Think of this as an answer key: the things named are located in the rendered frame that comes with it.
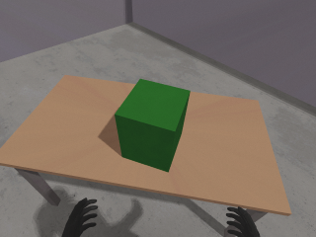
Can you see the robot left hand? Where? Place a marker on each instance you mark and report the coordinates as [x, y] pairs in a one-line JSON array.
[[74, 226]]

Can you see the table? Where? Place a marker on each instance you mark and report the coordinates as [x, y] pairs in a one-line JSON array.
[[224, 154]]

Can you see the carton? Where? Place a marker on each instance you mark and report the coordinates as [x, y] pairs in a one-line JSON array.
[[150, 123]]

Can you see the robot right hand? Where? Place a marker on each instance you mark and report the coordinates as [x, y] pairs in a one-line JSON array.
[[247, 226]]

